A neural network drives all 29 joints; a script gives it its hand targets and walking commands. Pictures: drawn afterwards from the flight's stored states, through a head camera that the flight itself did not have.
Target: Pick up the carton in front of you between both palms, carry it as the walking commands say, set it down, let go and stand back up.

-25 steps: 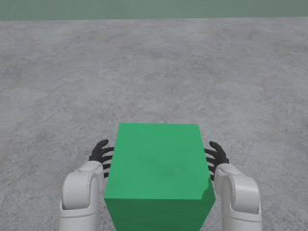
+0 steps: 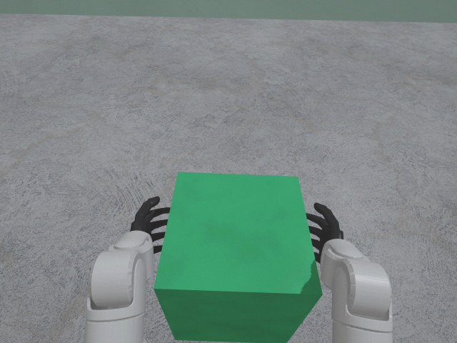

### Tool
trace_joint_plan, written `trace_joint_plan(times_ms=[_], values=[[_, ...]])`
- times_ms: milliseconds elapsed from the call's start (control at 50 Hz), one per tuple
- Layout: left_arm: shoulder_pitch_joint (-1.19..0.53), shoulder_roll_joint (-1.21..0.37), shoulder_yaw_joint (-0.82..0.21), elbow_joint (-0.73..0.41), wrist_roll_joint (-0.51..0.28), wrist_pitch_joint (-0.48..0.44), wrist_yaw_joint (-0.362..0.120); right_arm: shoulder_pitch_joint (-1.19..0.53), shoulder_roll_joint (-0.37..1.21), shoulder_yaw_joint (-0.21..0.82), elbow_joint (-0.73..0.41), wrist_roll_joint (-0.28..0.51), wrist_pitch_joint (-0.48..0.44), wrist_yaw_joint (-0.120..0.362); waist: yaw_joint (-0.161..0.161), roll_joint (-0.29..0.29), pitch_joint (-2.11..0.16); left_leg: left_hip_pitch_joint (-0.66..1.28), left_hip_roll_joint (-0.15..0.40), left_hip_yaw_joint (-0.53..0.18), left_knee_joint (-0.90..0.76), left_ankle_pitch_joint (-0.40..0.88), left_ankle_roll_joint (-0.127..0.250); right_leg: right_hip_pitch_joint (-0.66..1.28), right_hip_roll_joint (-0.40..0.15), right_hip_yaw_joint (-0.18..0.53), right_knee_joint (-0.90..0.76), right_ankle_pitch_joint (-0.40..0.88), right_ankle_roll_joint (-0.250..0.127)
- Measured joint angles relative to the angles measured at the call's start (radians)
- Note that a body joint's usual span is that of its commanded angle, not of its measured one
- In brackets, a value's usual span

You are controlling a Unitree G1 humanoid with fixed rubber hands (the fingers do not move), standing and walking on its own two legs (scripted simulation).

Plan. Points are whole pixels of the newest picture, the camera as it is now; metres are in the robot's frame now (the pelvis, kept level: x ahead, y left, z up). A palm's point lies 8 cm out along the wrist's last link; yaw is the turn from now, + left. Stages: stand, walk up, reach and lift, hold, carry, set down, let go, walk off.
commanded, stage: carry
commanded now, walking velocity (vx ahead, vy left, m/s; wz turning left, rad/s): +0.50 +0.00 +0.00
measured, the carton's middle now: (234, 261) +0.27 -0.01 +0.00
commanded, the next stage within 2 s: none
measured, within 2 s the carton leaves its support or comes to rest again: neither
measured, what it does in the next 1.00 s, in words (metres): walks ahead: right foot, then left foot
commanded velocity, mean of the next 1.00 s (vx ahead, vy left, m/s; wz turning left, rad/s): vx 0.48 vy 0.00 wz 0.00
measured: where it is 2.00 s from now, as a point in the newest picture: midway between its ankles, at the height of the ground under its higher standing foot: (217, 214)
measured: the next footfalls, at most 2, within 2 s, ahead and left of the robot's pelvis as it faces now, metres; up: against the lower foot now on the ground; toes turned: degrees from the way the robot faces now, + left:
right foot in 0.26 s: +0.36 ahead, -0.13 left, +0.00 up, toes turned -9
left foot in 0.76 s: +0.68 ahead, +0.10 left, +0.00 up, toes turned +12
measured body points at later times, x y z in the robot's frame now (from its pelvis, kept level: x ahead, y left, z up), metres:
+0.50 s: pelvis +0.32 -0.05 +0.00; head +0.34 -0.07 +0.45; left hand +0.58 +0.12 +0.05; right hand +0.61 -0.18 +0.05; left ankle +0.32 +0.09 -0.68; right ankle +0.32 -0.13 -0.75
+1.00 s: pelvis +0.65 +0.02 +0.00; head +0.67 +0.04 +0.45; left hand +0.93 +0.17 +0.06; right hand +0.92 -0.13 +0.07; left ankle +0.64 +0.09 -0.75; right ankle +0.66 -0.13 -0.68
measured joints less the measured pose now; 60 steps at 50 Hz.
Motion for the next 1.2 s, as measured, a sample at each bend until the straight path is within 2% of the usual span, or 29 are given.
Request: trace_joint_plan(times_ms=[120, 240, 260, 280, 300, 340, 360, 400, 460, 540, 620, 720, 760, 780, 820, 860, 900, 960, 1060, 1140, 1200], values=[[0.007, 0.001, -0.003, -0.057, -0.003, 0.001, 0.002, -0.005, 0.000, 0.008, -0.045, 0.005, 0.002, -0.001, 0.008, 0.005, -0.028, 0.162, -0.004, -0.012, -0.091, -0.066, -0.033, -0.029, -0.006, -0.035, -0.285, 0.141, 0.010], [0.011, 0.001, 0.011, -0.039, -0.007, 0.017, 0.001, -0.014, 0.001, 0.017, -0.020, -0.010, 0.024, 0.001, 0.009, 0.020, -0.056, 0.304, 0.015, -0.028, -0.048, -0.225, -0.095, 0.075, 0.035, -0.111, -0.470, 0.166, -0.023], [0.004, 0.001, 0.013, -0.028, -0.008, 0.017, 0.001, -0.015, 0.001, 0.014, -0.016, -0.013, 0.027, 0.001, 0.009, 0.024, -0.055, 0.306, 0.027, -0.033, 0.016, -0.276, -0.105, 0.111, 0.046, -0.130, -0.496, 0.159, -0.031], [-0.002, 0.000, 0.008, -0.001, -0.007, 0.006, 0.000, -0.018, -0.002, 0.005, -0.005, -0.014, 0.026, 0.002, 0.015, 0.050, -0.052, 0.275, 0.061, -0.036, 0.130, -0.325, -0.109, 0.116, 0.062, -0.144, -0.467, 0.162, -0.056], [-0.011, -0.002, 0.004, 0.031, -0.004, -0.004, -0.001, -0.019, -0.004, -0.006, 0.008, -0.015, 0.024, 0.002, 0.022, 0.064, -0.045, 0.209, 0.077, -0.063, 0.298, -0.311, -0.107, 0.114, 0.067, -0.155, -0.425, 0.133, -0.076], [-0.020, -0.003, 0.001, 0.076, -0.003, -0.014, -0.002, -0.014, -0.003, -0.019, 0.030, -0.019, 0.022, 0.002, 0.031, 0.057, -0.020, 0.044, 0.050, -0.134, 0.633, -0.287, -0.091, 0.139, 0.063, -0.161, -0.414, 0.082, -0.093], [-0.015, -0.002, 0.002, 0.083, -0.004, -0.018, -0.002, -0.010, 0.001, -0.021, 0.035, -0.022, 0.020, 0.002, 0.033, 0.050, -0.007, -0.032, 0.038, -0.148, 0.744, -0.270, -0.079, 0.164, 0.061, -0.160, -0.436, 0.078, -0.086], [0.004, -0.001, 0.002, 0.077, -0.008, -0.028, -0.002, -0.002, 0.000, -0.008, 0.039, -0.024, 0.011, 0.002, 0.037, 0.041, 0.016, -0.154, 0.034, -0.148, 0.824, -0.210, -0.062, 0.221, 0.065, -0.159, -0.497, 0.075, -0.082], [0.031, 0.002, 0.003, 0.047, -0.013, -0.048, -0.002, 0.008, -0.001, 0.013, 0.030, -0.023, -0.010, 0.001, 0.045, 0.031, 0.033, -0.279, 0.050, -0.137, 0.750, -0.130, -0.061, 0.305, 0.071, -0.150, -0.585, 0.071, -0.078], [0.055, 0.003, 0.000, 0.006, -0.022, -0.068, -0.002, 0.027, -0.002, 0.033, -0.005, -0.023, -0.031, 0.001, 0.046, 0.024, 0.024, -0.363, 0.073, -0.121, 0.547, -0.038, -0.080, 0.417, 0.076, -0.136, -0.675, 0.046, -0.062], [0.057, 0.004, -0.010, -0.040, -0.027, -0.062, -0.002, 0.038, -0.003, 0.037, -0.061, -0.017, -0.024, -0.003, 0.036, 0.025, 0.008, -0.372, 0.075, -0.092, 0.345, 0.058, -0.080, 0.532, 0.075, -0.128, -0.721, -0.012, -0.034], [0.034, 0.002, -0.015, -0.077, -0.021, -0.026, -0.001, 0.025, -0.002, 0.025, -0.103, -0.006, 0.006, -0.007, 0.030, 0.016, -0.016, -0.304, 0.045, -0.034, 0.185, 0.117, -0.053, 0.664, 0.063, -0.117, -0.704, -0.137, 0.019], [0.019, 0.002, -0.005, -0.080, -0.016, -0.009, -0.001, 0.002, -0.001, 0.021, -0.090, -0.004, 0.017, -0.007, 0.028, 0.000, -0.019, -0.242, 0.021, -0.004, 0.148, 0.126, -0.028, 0.671, 0.033, -0.109, -0.578, -0.234, 0.038], [0.009, 0.003, 0.009, -0.070, -0.014, -0.004, -0.001, -0.013, 0.001, 0.022, -0.064, -0.005, 0.011, -0.007, 0.022, -0.023, -0.017, -0.245, 0.009, 0.010, 0.197, 0.108, -0.005, 0.624, -0.001, -0.100, -0.439, -0.235, 0.035], [-0.006, 0.000, 0.032, -0.044, -0.010, 0.006, 0.000, -0.039, 0.004, 0.018, -0.012, -0.007, 0.010, -0.006, 0.010, -0.025, -0.002, -0.232, 0.009, 0.016, 0.242, 0.025, 0.020, 0.460, 0.006, -0.017, -0.086, -0.236, 0.021], [-0.009, 0.000, 0.035, -0.024, -0.006, 0.013, -0.001, -0.041, 0.005, 0.013, 0.011, -0.007, 0.013, -0.006, 0.007, -0.013, 0.018, -0.181, 0.013, 0.015, 0.197, 0.002, 0.012, 0.303, 0.032, 0.020, 0.148, -0.202, -0.002], [-0.008, 0.000, 0.025, -0.013, -0.002, 0.012, 0.000, -0.029, 0.004, 0.009, 0.011, -0.005, 0.011, -0.006, 0.004, -0.006, 0.032, -0.122, 0.009, 0.012, 0.129, 0.004, 0.007, 0.184, 0.030, 0.018, 0.195, -0.133, -0.015], [-0.006, -0.001, 0.009, -0.014, -0.002, -0.001, 0.000, -0.012, 0.001, 0.003, -0.010, -0.001, 0.002, -0.006, 0.001, 0.003, 0.038, -0.036, 0.003, 0.002, 0.037, 0.000, 0.006, 0.063, 0.015, 0.007, 0.109, -0.049, -0.013], [-0.005, -0.001, -0.006, -0.055, -0.002, -0.013, 0.003, -0.008, 0.001, -0.001, -0.056, 0.009, -0.009, -0.006, 0.009, 0.007, 0.029, 0.101, -0.001, -0.013, -0.061, -0.038, -0.013, -0.024, -0.001, -0.019, -0.141, 0.061, 0.011], [-0.006, -0.001, 0.003, -0.079, -0.006, -0.008, 0.004, -0.021, 0.002, 0.006, -0.068, 0.004, -0.004, -0.003, 0.024, 0.007, 0.019, 0.196, 0.004, -0.015, -0.067, -0.114, -0.045, -0.002, 0.026, -0.064, -0.343, 0.177, 0.010], [-0.010, -0.001, 0.010, -0.073, -0.008, 0.002, 0.004, -0.026, 0.003, 0.009, -0.062, -0.005, 0.008, 0.000, 0.027, 0.008, 0.013, 0.244, 0.013, -0.018, 0.015, -0.217, -0.076, 0.086, 0.060, -0.116, -0.499, 0.303, 0.003]])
